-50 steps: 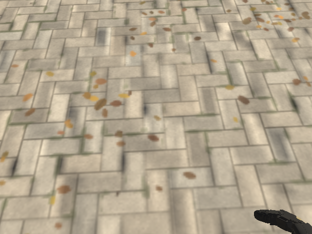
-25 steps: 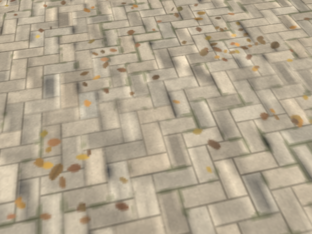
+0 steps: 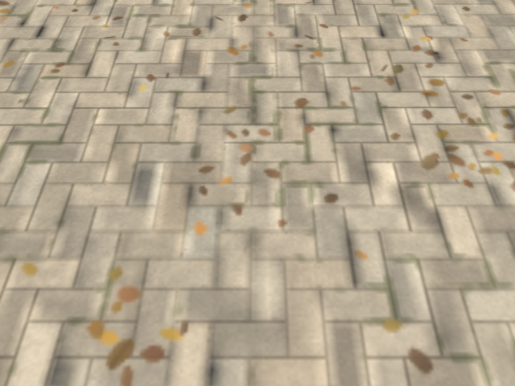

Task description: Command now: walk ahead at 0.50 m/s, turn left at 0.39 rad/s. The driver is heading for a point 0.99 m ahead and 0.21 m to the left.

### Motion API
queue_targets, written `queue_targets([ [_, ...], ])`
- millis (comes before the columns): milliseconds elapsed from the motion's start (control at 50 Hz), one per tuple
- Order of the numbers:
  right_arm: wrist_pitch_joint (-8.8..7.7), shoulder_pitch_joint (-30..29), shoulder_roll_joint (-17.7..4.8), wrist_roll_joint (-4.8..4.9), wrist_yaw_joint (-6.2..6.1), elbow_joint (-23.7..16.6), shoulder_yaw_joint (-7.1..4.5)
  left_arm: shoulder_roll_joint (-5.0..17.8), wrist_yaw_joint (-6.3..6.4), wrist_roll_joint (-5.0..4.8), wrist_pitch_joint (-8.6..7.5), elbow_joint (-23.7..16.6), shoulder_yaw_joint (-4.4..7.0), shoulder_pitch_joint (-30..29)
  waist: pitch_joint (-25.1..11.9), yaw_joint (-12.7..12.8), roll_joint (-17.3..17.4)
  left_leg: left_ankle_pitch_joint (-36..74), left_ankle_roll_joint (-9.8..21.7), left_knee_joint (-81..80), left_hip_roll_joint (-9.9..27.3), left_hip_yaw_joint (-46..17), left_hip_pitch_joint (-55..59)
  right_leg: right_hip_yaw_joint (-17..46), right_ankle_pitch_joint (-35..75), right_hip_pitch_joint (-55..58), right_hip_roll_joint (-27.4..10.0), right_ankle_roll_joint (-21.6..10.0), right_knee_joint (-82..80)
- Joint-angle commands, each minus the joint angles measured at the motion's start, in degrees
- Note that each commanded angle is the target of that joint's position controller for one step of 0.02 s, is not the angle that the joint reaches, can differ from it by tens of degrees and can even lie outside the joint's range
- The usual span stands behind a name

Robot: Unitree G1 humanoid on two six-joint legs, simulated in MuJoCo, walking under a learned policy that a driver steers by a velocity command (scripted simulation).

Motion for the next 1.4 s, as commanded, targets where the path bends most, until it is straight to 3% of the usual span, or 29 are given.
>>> queue_targets([
  [20, -0.76, -8.0, -2.3, 0.07, 1.16, -6.2, -0.02, 8.8, 0.57, -0.52, 0.33, -1.3, 1.94, 1.9, 5.7, 1.0, -4.3, -1.7, 1.3, -3.2, -0.5, 1.2, -2.7, 2.3, 20.3, 1.1, -18.3, -6.8, -1.4],
  [100, -0.64, -3.9, -5.4, 0.09, 2.48, -7.9, -1.48, 11.6, 1.42, -0.81, 2.13, -2.7, 2.85, -0.7, 0.9, -3.2, -7.5, -13.4, 4.7, -3.3, -5.8, 7.2, 7.4, -1.0, 50.1, 5.1, -19.2, -4.3, 12.4],
  [140, -0.3, 13.3, -11.7, 0.27, 1.7, -4.2, -4.9, 11.4, 1.99, -0.58, 2.76, -4.3, 2.44, -1.8, -8.6, -11.7, -4.5, -10.9, 8.8, -6.7, -7.4, 3.3, 33.9, -3.3, 47.9, -7.2, -15.2, -0.7, 37.4],
  [160, 0.04, 18.6, -17.9, 0.26, 0.66, -3.6, -6.49, 5.4, 1.2, 0.9, 1.45, -6.9, 0.48, 2.1, -15.2, -9.3, 8.4, -16.0, 17.6, -9.1, 7.0, -24.0, 55.0, -2.5, 11.5, -30.9, -6.6, 3.0, 59.6],
  [180, -0.39, 18.7, -17.0, 0.08, 0.79, -4.5, -5.54, 4.2, 0.17, -0.1, -1.26, -7.9, -0.5, 1.6, -22.1, -8.3, 10.1, -19.8, 23.6, -19.6, 14.4, -47.9, 63.7, 10.0, -19.5, -43.4, 0.9, 3.3, 70.7],
  [200, -0.65, 17.8, -12.9, -0.46, 0.63, -4.5, -4.46, 8.2, -0.61, -2.3, -3.0, -9.5, 0.63, -4.4, -17.1, -10.0, 6.3, -19.1, 19.7, -20.5, 12.2, -40.2, 61.4, 14.6, -16.1, -49.5, -3.1, 1.7, 72.4],
  [220, -0.94, 14.4, -10.4, -0.22, 0.48, -5.2, -3.83, 8.5, -0.69, -2.64, -3.8, -10.2, 0.56, -7.3, -10.8, -8.8, 2.6, -15.1, 17.2, -20.4, 9.7, -31.2, 53.2, 13.6, -10.8, -49.8, -5.8, 0.6, 68.6],
  [260, -1.01, 6.9, -7.0, -0.52, 0.51, -7.4, -2.69, 9.0, 0.24, -0.42, -3.17, -10.0, 1.59, -8.1, -4.4, -3.9, -2.5, -5.7, 14.5, -22.7, 5.5, -21.1, 36.6, 12.9, -5.2, -42.0, -9.6, 1.1, 59.0],
  [340, -1.18, 7.4, -9.2, -0.46, -0.69, -8.4, -3.16, 6.7, 0.67, 0.59, -0.63, -11.8, 1.63, -8.7, -2.1, -1.8, -0.4, 1.2, 15.0, -26.1, 2.7, -15.4, 26.4, 11.4, 0.3, -37.5, -9.6, 4.2, 48.4],
  [440, -0.61, 11.8, -9.2, -0.01, -1.96, -7.4, -3.05, 4.2, -0.07, 0.21, -0.9, -14.8, 0.56, -18.5, -0.3, -5.9, 2.2, -3.8, 10.7, -25.6, -1.1, -10.2, 24.9, 9.8, 19.6, -34.1, -6.1, 5.1, 26.2],
  [560, -0.18, 16.7, -9.3, -0.16, -2.05, -5.0, -2.83, 6.9, -1.79, -0.45, -2.21, -17.6, 0.77, -23.9, 1.4, -7.9, 3.0, -4.2, 9.7, -20.4, 4.7, -16.1, 36.2, 10.5, 16.3, -35.7, -5.1, 1.8, 18.3],
  [600, 0.29, 16.2, -10.0, -0.36, -2.23, -5.0, -3.05, 8.0, -1.95, -0.52, -2.6, -17.3, 1.13, -21.0, 0.9, -6.0, 4.4, 3.5, 8.8, -17.1, 5.6, -17.1, 39.1, 9.4, 11.2, -32.5, -4.2, -0.1, 16.9],
  [640, 0.39, 13.8, -8.3, -0.73, -2.02, -6.4, -2.15, 11.4, -1.56, 0.35, -2.93, -14.2, 2.68, -7.7, -8.5, 0.7, 2.8, 14.3, 6.2, -1.7, 0.6, -13.1, 35.0, 11.0, 14.6, -11.9, -6.4, -4.7, 17.0],
  [660, -0.09, 17.2, -5.3, -1.03, -1.96, -7.5, -1.12, 15.7, -1.34, 1.09, -2.84, -13.0, 3.81, 1.6, -17.6, 2.1, -6.1, -0.6, 2.7, 17.2, -6.1, -8.2, 19.0, 27.1, 14.3, 9.2, -17.5, -11.2, 18.0],
  [680, -0.94, 23.0, -3.3, -0.02, -1.74, -6.7, -0.27, 15.6, -2.07, 0.12, -2.11, -10.5, 4.08, 5.6, -21.3, 0.9, -20.4, -37.8, 0.1, 31.3, -11.6, -6.9, 3.3, 48.2, 3.5, 19.5, -25.9, -17.1, 11.1],
  [700, -1.3, 18.6, -8.4, 0.7, -1.53, -6.8, -1.17, 10.7, -2.1, -1.32, -1.83, -10.9, 2.69, 4.2, -14.4, 2.3, -13.5, -37.2, 0.5, 36.6, -8.1, -9.7, -3.7, 47.8, -7.0, 15.9, -24.7, -14.8, 9.0],
  [760, -1.6, 8.5, -8.4, -0.6, -1.36, -9.2, -1.65, 7.1, -1.98, -0.04, -0.78, -12.6, 1.13, -5.3, -0.3, -0.8, -4.3, -24.6, 0.2, 29.7, -1.3, -4.4, -2.0, 30.5, 4.5, -4.9, -18.2, -11.0, 4.0],
  [840, -0.67, 9.6, -5.0, -0.72, -1.41, -9.4, -1.16, 8.0, -1.89, -0.29, -1.22, -11.4, 1.17, -4.8, -0.6, -3.0, -7.2, -20.4, -1.4, 21.5, 1.0, -2.3, 1.8, 22.1, 15.5, -10.5, -15.6, -11.7, -0.1],
  [960, -1.22, -1.5, -3.0, -0.77, -0.85, -12.4, -0.12, 10.3, -0.84, -1.18, -0.15, -9.1, 1.7, -0.5, 1.1, 0.1, -6.1, -2.6, -2.6, 0.5, -0.4, 0.4, 3.8, 13.4, 19.5, -10.3, -12.6, -9.2, -1.5],
  [1080, -2.02, -9.4, -4.3, 0.01, 0.86, -15.7, -0.17, 11.4, -0.49, -1.69, 1.43, -6.3, 1.94, 4.3, 3.5, 1.6, -6.7, -5.4, -0.4, -8.1, -2.4, 0.8, 3.6, 15.0, 20.2, -1.6, -17.1, -8.2, 2.3],
  [1120, -2.3, -6.5, -6.0, -0.12, 1.13, -15.3, -0.82, 12.4, -0.18, -1.7, 2.01, -6.2, 2.27, 3.2, 1.6, -0.9, -7.7, -9.2, 1.3, -9.9, -3.9, 1.9, 9.2, 14.7, 28.9, 0.3, -17.6, -7.0, 6.6],
  [1160, -2.28, 7.9, -10.4, -0.65, 0.45, -11.2, -3.06, 11.3, 0.09, -1.36, 2.4, -6.8, 1.68, 1.8, -7.8, -8.1, -6.4, -6.9, 4.6, -10.7, -4.6, 2.7, 31.2, 10.6, 38.7, -5.3, -13.0, -4.2, 23.5],
  [1180, -1.95, 18.6, -15.0, -1.36, -0.26, -9.5, -4.16, 8.2, 0.24, 0.36, 2.16, -8.6, 0.34, 2.2, -16.9, -11.3, 1.9, -4.0, 8.7, -8.7, 7.7, -11.5, 48.8, 7.6, 19.2, -18.0, -8.8, -1.9, 42.7],
  [1200, -1.73, 19.2, -17.2, -1.3, 0.28, -8.4, -4.34, 2.4, -0.34, -0.64, 0.85, -8.7, -1.25, 9.6, -22.8, -6.8, 16.6, -16.1, 17.3, -16.1, 17.6, -37.3, 63.4, 10.6, -18.8, -38.7, 0.2, 0.5, 58.8],
  [1220, -1.58, 18.3, -11.6, -0.53, 0.31, -8.9, -2.99, 9.0, -0.72, -1.87, -0.09, -8.2, 0.16, 5.3, -18.2, -9.1, 9.2, -24.0, 15.2, -19.2, 15.6, -37.1, 60.3, 15.4, -19.3, -45.4, -3.3, 0.0, 64.2],
  [1240, -1.59, 14.2, -9.8, -0.4, 0.14, -9.4, -2.25, 10.9, -0.99, -2.64, -0.65, -10.0, 0.73, -0.3, -10.1, -8.6, 6.1, -22.0, 12.9, -20.5, 13.6, -28.7, 52.5, 13.9, -13.7, -48.0, -5.8, -0.5, 63.8],
  [1280, -1.61, 7.8, -7.6, -1.26, 0.41, -10.1, -1.51, 9.6, -0.6, -1.26, -0.39, -10.5, 0.91, -3.8, -3.0, -5.1, 0.5, -11.6, 11.5, -24.0, 9.4, -18.9, 38.2, 12.1, -5.5, -43.5, -9.7, 0.3, 58.0],
  [1340, -2.78, 6.2, -6.7, -1.54, 0.48, -9.1, -1.45, 6.6, -0.55, -1.65, 1.84, -9.3, 0.66, -0.5, -2.0, -2.0, 2.5, -7.2, 11.4, -28.9, 7.8, -11.1, 30.6, 12.6, -1.4, -38.0, -11.6, 1.4, 54.6],
  [1400, -2.99, 6.8, -8.3, -1.97, -0.15, -7.1, -1.7, 6.0, 0.0, -0.31, 2.46, -11.0, 0.67, -4.0, 0.5, -1.2, 0.7, 14.4, 11.4, -28.2, 6.8, -4.1, 28.1, 11.7, 4.0, -39.0, -10.9, 3.4, 47.5],
])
